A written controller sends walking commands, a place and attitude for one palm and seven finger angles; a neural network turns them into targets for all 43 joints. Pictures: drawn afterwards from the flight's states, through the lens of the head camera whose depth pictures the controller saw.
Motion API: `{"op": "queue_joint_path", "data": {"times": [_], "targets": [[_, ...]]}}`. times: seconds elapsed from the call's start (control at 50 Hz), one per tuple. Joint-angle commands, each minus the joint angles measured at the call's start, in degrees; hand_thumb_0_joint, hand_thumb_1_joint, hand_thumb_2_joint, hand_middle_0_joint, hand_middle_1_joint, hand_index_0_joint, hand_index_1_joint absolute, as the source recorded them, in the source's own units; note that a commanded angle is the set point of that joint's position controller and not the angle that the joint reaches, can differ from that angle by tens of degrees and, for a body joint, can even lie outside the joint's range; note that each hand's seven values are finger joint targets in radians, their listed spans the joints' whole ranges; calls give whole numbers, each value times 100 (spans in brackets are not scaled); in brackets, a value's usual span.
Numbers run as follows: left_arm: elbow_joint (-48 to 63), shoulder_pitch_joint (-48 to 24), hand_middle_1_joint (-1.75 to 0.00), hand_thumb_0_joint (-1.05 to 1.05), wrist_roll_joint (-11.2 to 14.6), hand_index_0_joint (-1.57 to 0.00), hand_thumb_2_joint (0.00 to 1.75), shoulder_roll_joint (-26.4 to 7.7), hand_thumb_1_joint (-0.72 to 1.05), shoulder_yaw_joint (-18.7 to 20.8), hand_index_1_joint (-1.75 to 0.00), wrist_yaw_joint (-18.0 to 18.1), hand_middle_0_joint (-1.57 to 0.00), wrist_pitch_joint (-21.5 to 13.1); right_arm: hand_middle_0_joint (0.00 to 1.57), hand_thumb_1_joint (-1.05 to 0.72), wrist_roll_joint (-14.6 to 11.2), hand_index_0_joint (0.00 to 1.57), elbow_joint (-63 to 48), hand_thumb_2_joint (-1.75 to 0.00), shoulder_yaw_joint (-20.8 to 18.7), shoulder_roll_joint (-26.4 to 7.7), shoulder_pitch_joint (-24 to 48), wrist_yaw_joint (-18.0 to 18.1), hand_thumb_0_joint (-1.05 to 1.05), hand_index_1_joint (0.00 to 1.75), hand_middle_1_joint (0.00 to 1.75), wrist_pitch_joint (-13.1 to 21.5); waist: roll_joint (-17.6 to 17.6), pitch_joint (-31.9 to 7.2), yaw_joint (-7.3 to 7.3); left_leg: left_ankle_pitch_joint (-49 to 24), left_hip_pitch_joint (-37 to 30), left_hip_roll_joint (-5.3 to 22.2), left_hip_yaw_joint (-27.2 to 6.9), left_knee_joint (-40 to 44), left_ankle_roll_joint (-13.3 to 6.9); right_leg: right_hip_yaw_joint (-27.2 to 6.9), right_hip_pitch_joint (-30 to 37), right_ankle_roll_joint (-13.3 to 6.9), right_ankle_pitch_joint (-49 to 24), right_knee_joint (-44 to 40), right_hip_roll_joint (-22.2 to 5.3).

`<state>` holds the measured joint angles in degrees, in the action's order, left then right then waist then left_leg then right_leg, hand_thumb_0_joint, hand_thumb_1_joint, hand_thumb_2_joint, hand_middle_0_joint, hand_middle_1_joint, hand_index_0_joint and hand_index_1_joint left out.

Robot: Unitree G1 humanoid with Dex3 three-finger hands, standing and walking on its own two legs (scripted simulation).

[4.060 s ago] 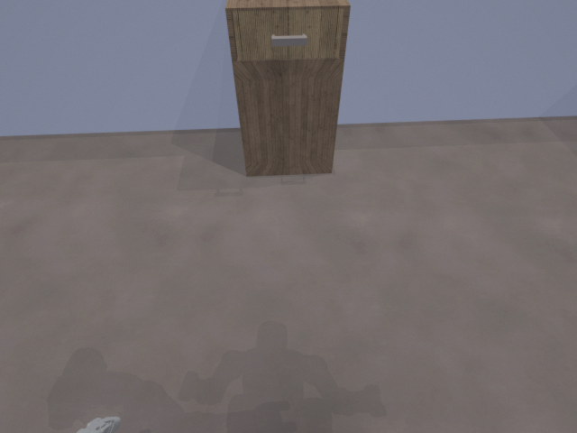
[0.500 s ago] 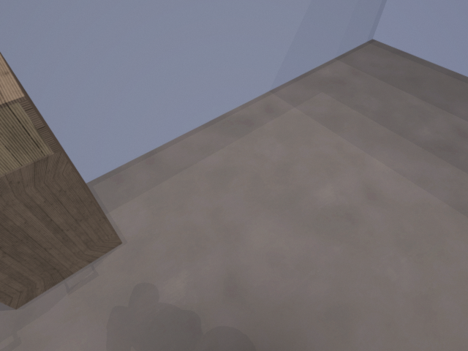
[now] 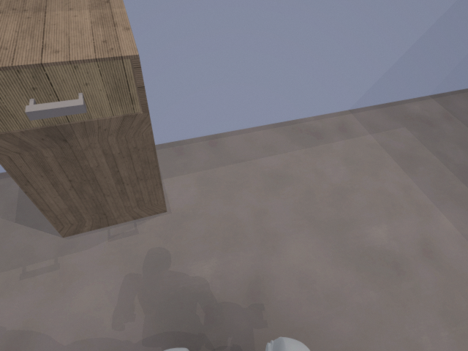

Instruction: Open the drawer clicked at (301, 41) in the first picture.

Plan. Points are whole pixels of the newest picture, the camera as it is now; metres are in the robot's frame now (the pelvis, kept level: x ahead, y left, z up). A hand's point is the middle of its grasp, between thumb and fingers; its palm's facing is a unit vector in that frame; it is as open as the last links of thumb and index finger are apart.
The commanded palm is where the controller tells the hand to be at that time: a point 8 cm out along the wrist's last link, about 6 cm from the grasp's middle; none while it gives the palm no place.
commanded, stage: turn to face it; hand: left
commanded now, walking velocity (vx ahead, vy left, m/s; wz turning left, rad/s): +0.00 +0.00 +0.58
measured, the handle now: (57, 104) +0.67 +0.51 -0.04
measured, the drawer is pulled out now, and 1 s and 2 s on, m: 0.00 0.00 0.00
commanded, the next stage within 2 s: take the last steps up to it in 0.48 s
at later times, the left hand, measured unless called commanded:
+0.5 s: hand out of the picture +0.01 +0.14 -0.13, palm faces +0.28 -0.92 -0.28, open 7.4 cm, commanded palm none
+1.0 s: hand out of the picture -0.07 +0.17 -0.16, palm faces +0.41 -0.89 -0.20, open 7.4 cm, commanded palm none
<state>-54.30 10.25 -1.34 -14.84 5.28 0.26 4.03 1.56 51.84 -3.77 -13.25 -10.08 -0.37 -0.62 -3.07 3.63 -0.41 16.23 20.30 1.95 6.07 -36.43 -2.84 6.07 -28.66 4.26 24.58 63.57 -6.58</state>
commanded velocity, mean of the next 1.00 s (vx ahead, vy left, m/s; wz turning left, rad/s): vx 0.13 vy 0.01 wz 0.24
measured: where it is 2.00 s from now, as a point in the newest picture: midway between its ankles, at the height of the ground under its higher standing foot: (197, 335)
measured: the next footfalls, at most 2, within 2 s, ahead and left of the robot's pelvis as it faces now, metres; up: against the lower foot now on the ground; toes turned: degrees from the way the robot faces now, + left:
right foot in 0.34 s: +0.06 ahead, -0.15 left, +0.00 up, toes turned +7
left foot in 0.78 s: -0.06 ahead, +0.07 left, +0.00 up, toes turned +25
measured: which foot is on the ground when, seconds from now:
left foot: down 0.00-0.34, up 0.36-0.76, down 0.78-1.00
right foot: up 0.00-0.32, down 0.34-0.78, up 0.80-1.00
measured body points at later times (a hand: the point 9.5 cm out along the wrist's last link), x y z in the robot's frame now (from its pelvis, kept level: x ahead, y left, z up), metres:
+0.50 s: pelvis -0.01 -0.06 +0.01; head +0.02 -0.09 +0.46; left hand +0.00 +0.19 -0.11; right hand +0.12 -0.29 -0.15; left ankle -0.04 +0.07 -0.64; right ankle +0.02 -0.15 -0.73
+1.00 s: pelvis +0.00 -0.02 +0.02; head +0.00 +0.00 +0.47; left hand -0.09 +0.22 -0.14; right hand +0.09 -0.23 -0.13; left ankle -0.09 +0.06 -0.73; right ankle +0.09 -0.13 -0.67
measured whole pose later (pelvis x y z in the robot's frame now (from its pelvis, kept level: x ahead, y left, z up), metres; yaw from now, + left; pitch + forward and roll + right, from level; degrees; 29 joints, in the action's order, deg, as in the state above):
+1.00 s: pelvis +0.00 -0.02 +0.02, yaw +21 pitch -2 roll +0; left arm -60.9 16.9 -1.4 -12.9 2.7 -1.3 1.3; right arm 1.2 60.5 -1.1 -8.9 -18.3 0.7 2.1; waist -1.6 2.1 1.4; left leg 16.8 1.6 -0.3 3.8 -20.2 -1.5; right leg 4.9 -27.7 2.1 18.4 54.4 -6.3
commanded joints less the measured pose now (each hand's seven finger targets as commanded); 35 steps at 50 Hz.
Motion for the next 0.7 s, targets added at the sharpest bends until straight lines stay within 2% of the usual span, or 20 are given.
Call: {"op": "queue_joint_path", "data": {"times": [0.0, 0.04, 0.1, 0.16, 0.22, 0.26, 0.28, 0.3, 0.32, 0.34, 0.36, 0.38, 0.4, 0.42, 0.44, 0.48, 0.56, 0.58, 0.64, 0.68], "targets": [[493, 48, -30, 0, 20, -20, 90, -351, 90, 47, -30, 14, -20, -201, 20, -90, -39, 20, -355, -90, -228, -1016, -98, 106, 0, 30, 30, 84, 1100, -740, -59, -1533, -1128, 1224, -1697, 1841, -563, -507, -467, 127, -398, 83, 4], [513, -9, -30, 0, 31, -20, 90, -345, 90, 35, -30, 32, -20, -200, 20, -90, -37, 20, -327, -90, -245, -1045, -214, 102, 0, 30, 30, 63, 909, -721, -116, -1729, -1304, 1223, -1831, 1832, -642, -510, -415, 148, -319, -235, 73], [614, -140, -30, 0, 56, -20, 90, -332, 90, 8, -30, 67, -20, -201, 20, -90, -28, 20, -276, -90, -271, -1122, -341, 89, 0, 30, 30, 16, 982, -714, -212, -1794, -1444, 1270, -2099, 1775, -745, -533, -292, 146, -67, -732, 163], [669, -133, -30, 0, 75, -20, 90, -288, 90, -26, -30, 84, -20, -214, 20, -90, -16, 20, -282, -90, -286, -1137, -304, 72, 0, 30, 30, -35, 1092, -692, -221, -1720, -1268, 1211, -2289, 1717, -773, -521, 71, 92, 81, -1289, 289], [642, 96, -30, 0, 94, -20, 90, -269, 90, -65, -30, 108, -20, -246, 20, -90, -11, 20, -325, -90, -298, -1147, -115, 50, 0, 30, 30, -81, 1285, -705, -127, -1815, -878, 1085, -2458, 1600, -727, -465, 728, -7, 49, -2075, 453], [557, 566, -30, 0, 112, -20, 90, -285, 90, -67, -30, 133, -20, -298, 20, -90, -33, 20, -385, -90, -300, -1094, 92, 31, 0, 30, 30, -106, 1135, -832, 95, -1726, -541, 903, -2352, 1300, -548, -374, 1484, -56, -588, -3093, 524], [503, 778, -30, 0, 96, -20, 90, -386, 90, -45, -30, 154, -20, -341, 20, -90, -72, 20, -416, -90, -292, -983, 136, 12, 0, 30, 30, -117, 834, -817, 213, -1209, 3, 663, -2175, 980, -302, -425, 2167, -96, -1120, -3934, 392], [520, 901, -30, 0, 2, -20, 90, -795, 90, 26, -30, 193, -20, -403, 20, -90, -129, 20, -477, -90, -246, -613, 63, -23, 0, 30, 30, -130, -429, -755, 270, -4, 977, 3, -1545, -94, 130, -1613, 2731, -447, -688, -4844, -720], [655, 680, -30, 0, -43, -20, 90, -1264, 90, 78, -30, 197, -20, -413, 20, -90, -108, 20, -625, -90, -197, -416, 60, -37, 0, 30, 30, -133, -1568, -532, 211, 1502, 1511, -614, -775, -1459, 487, -2788, 2363, -1106, -1290, -5110, -2067], [720, 544, -30, 0, 19, -20, 90, -1071, 90, 76, -30, 219, -20, -427, 20, -90, -22, 20, -530, -90, -266, -721, 203, -23, 0, 30, 30, -211, -1327, -413, 254, 1506, 1212, -296, -1159, -2346, 399, -2591, 1552, -1242, -1168, -5138, -2017], [752, 201, -30, 0, 16, -20, 90, -902, 90, 26, -30, 211, -20, -424, 20, -90, -28, 20, -401, -90, -288, -664, 163, -45, 0, 30, 30, -257, -937, -166, 45, 1160, 1170, -245, -1115, -2936, 408, -2254, 1258, -1210, -1124, -5070, -1665], [783, -40, -30, 0, 21, -20, 90, -726, 90, -42, -30, 194, -20, -435, 20, -90, -25, 20, -249, -90, -275, -621, 47, -76, 0, 30, 30, -283, -539, 17, -82, 746, 1159, -143, -1031, -3261, 452, -1673, 1149, -1108, -1290, -4920, -1338], [790, -128, -30, 0, 19, -20, 90, -595, 90, -81, -30, 182, -20, -456, 20, -90, -21, 20, -147, -90, -248, -536, -102, -97, 0, 30, 30, -281, -513, -16, -152, 474, 1137, -115, -919, -3341, 512, -1210, 1273, -1021, -1610, -4770, -1091], [769, -112, -30, 0, 9, -20, 90, -546, 90, -86, -30, 196, -20, -470, 20, -90, -40, 20, -98, -90, -234, -498, -186, -105, 0, 30, 30, -278, -546, -90, -161, 393, 1093, -86, -826, -3288, 558, -1000, 1387, -999, -1901, -4706, -1049], [722, 42, -30, 0, 5, -20, 90, -534, 90, -90, -30, 193, -20, -481, 20, -90, -35, 20, -66, -90, -211, -453, -133, -102, 0, 30, 30, -275, -615, -119, -69, 370, 1038, -76, -766, -3163, 603, -896, 1520, -990, -2060, -4667, -1007], [555, 433, -30, 0, -5, -20, 90, -580, 90, -91, -30, 191, -20, -484, 20, -90, -42, 20, -78, -90, -176, -419, 87, -87, 0, 30, 30, -276, -586, -213, 116, 546, 990, -62, -669, -2679, 657, -912, 1893, -1088, -2327, -4616, -1078], [275, 863, -30, 0, -48, -20, 90, -727, 90, -46, -30, 178, -20, -477, 20, -90, -82, 20, -63, -90, -82, -288, 428, -52, 0, 30, 30, -237, -700, -330, 339, 1003, 670, -82, -452, -1535, 657, -894, 2356, -1236, -3174, -4434, -1200], [187, 968, -30, 0, -56, -20, 90, -758, 90, -26, -30, 173, -20, -488, 20, -90, -85, 20, -51, -90, -49, -256, 451, -43, 0, 30, 30, -215, -690, -428, 387, 1038, 545, -80, -403, -1268, 636, -964, 2473, -1260, -3068, -4456, -1252], [-15, 1094, -30, 0, -75, -20, 90, -824, 90, 7, -30, 135, -20, -504, 20, -90, -82, 20, -24, -90, 13, -208, 421, -55, 0, 30, 30, -111, -789, -530, 468, 1149, 207, -90, -241, -481, 515, -1114, 2576, -1251, -2124, -4582, -1340], [-124, 965, -30, 0, -53, -20, 90, -847, 90, 8, -30, 103, -20, -508, 20, -90, -71, 20, 88, -90, 43, -213, 75, -46, 0, 30, 30, -31, -738, -523, 287, 824, -394, -113, -83, 351, 420, -972, 2256, -1138, -1315, -4495, -1259]]}}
